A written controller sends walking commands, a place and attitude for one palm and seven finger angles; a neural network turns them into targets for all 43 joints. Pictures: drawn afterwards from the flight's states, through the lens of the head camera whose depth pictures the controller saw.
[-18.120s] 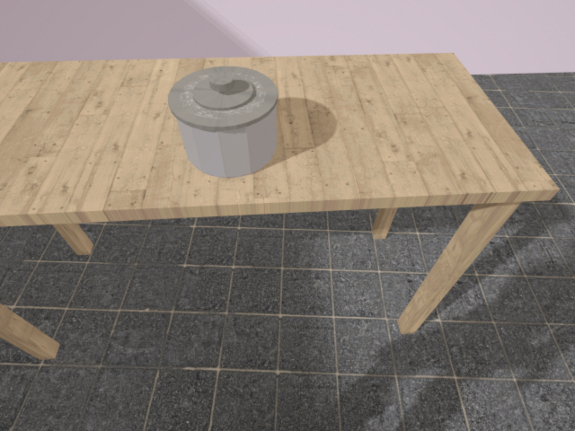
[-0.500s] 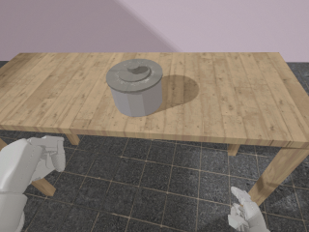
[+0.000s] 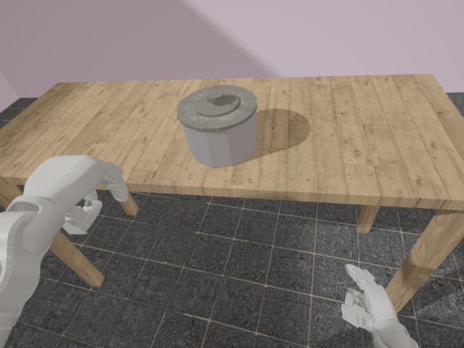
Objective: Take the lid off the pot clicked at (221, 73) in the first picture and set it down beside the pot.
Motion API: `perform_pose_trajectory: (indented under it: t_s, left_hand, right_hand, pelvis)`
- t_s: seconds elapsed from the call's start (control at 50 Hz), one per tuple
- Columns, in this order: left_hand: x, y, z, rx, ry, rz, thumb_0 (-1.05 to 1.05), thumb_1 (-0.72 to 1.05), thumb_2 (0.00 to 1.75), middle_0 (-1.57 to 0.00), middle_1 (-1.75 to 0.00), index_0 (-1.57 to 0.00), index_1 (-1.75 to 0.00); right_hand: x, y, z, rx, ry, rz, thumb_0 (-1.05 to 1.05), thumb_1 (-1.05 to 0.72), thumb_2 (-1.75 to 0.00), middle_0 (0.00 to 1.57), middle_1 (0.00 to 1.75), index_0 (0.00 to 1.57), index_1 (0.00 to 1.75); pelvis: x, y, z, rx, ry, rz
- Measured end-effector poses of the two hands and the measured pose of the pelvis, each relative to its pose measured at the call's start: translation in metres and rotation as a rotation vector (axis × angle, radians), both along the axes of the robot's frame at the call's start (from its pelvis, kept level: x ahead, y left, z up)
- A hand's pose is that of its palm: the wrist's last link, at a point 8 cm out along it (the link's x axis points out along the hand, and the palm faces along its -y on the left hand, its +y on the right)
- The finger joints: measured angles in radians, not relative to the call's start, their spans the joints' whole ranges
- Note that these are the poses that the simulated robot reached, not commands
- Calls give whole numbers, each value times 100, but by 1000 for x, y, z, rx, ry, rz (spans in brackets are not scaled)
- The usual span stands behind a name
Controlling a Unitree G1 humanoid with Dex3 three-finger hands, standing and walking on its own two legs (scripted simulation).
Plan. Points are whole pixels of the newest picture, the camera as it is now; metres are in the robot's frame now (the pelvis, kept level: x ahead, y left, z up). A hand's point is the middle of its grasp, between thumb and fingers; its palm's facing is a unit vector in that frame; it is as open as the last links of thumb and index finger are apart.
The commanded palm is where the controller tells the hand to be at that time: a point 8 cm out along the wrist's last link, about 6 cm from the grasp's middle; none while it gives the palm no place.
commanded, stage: reach forward and open the fingers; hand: left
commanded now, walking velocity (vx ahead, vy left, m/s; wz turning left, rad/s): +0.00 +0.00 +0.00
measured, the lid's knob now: (215, 96) +0.59 +0.12 +0.16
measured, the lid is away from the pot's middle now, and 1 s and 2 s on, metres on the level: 0.00 0.00 0.00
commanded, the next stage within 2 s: move the open hand above the knob in 0.44 s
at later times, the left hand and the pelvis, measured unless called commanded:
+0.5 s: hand (83, 165) +0.30 +0.26 +0.21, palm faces -0.01 +0.00 -1.00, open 10.1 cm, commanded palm +0.26 +0.25 +0.28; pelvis -0.02 +0.01 +0.00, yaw +0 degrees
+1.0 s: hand (135, 135) +0.37 +0.20 +0.21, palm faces -0.09 -0.01 -1.00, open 10.1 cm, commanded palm +0.35 +0.21 +0.29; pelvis +0.00 +0.00 +0.00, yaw +0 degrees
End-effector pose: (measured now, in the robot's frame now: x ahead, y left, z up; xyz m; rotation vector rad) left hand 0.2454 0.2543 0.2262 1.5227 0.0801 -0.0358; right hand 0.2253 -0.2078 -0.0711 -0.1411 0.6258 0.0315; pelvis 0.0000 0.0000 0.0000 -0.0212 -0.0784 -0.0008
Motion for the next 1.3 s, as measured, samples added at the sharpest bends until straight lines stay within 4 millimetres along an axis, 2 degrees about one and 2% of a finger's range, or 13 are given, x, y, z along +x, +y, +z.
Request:
perform_pose_trajectory:
  t_s: [0.1, 0.22, 0.38, 0.54, 0.68, 0.8, 0.92, 1.02, 1.14, 1.3]
  left_hand:
    - [4, -6, 3, 21, 9, -52, 0, -8, 151, -101, -46, -101, -45]
    - [16, 6, 18, 32, -18, -16, 0, -26, 162, -94, -26, -94, -25]
    - [23, -3, 24, 33, -27, -54, 0, -37, 167, -89, -12, -89, -12]
    - [36, 3, 46, 36, -70, -16, 0, -39, 167, -88, -9, -88, -9]
    - [52, -5, 38, 22, -31, -14, 0, -40, 167, -88, -9, -88, -8]
    - [71, -25, 44, 41, -35, -52, 0, -40, 167, -88, -9, -88, -8]
    - [101, -33, 45, 33, -2, -13, 0, -40, 167, -88, -9, -88, -8]
    - [117, -53, 43, 38, 22, -48, 0, -40, 167, -88, -9, -88, -8]
    - [145, -56, 47, 30, 62, 1, 0, -40, 167, -88, -9, -88, -8]
    - [169, -78, 43, 14, 100, -25, 0, -40, 167, -88, -9, -88, -8]
  right_hand:
    - [-11, -1, -4, -21, 21, 0, 1, -91, -90, 20, 30, 20, 30]
    - [-24, -1, -10, -26, 55, -2, 1, -91, -90, 20, 30, 20, 30]
    - [-30, 6, -13, -18, 60, 4, 1, -91, -90, 20, 30, 20, 30]
    - [-30, 11, -14, -10, 57, 14, 1, -91, -90, 20, 30, 20, 30]
    - [-28, 11, -14, -18, 63, 27, 1, -91, -90, 20, 30, 20, 30]
    - [-27, 7, -16, -29, 70, 23, 1, -91, -90, 20, 30, 20, 30]
    - [-32, -1, -21, -18, 106, 0, 1, -91, -90, 20, 30, 20, 30]
    - [-35, -10, -27, -17, 137, -20, 1, -91, -90, 20, 30, 20, 30]
    - [-39, -23, -33, -20, 182, -54, 1, -91, -90, 20, 30, 20, 30]
    - [-33, -35, -35, -24, 217, -79, 1, -91, -90, 20, 29, 20, 30]
  pelvis:
    - [-5, 3, 0, -1, -5, 0]
    - [-10, 6, -1, -3, -7, 1]
    - [-13, 11, -1, -1, -9, -1]
    - [-15, 12, -2, 0, 0, -2]
    - [-15, 10, -3, 3, 2, 6]
    - [-13, 8, -3, 4, 10, 8]
    - [-8, 5, -4, 10, 28, 2]
    - [0, 3, -3, 15, 39, -2]
    - [9, -1, -3, 22, 54, -6]
    - [22, -5, -2, 30, 72, -7]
